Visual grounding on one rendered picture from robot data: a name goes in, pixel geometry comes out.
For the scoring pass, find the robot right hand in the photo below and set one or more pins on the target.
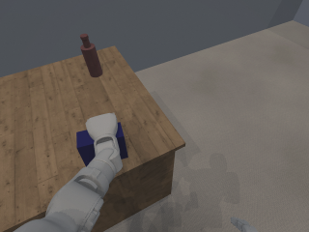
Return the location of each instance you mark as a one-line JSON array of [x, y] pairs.
[[242, 225]]

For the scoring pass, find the robot left hand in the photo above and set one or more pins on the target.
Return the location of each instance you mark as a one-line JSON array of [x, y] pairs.
[[102, 124]]

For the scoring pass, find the sponge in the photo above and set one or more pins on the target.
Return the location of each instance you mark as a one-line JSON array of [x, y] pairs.
[[86, 148]]

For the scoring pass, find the robot left forearm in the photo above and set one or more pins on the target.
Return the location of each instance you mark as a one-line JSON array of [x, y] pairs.
[[101, 170]]

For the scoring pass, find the table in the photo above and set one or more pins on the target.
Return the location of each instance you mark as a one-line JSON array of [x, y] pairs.
[[41, 111]]

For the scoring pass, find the robot left upper arm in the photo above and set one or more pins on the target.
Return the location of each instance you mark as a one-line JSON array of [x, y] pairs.
[[76, 209]]

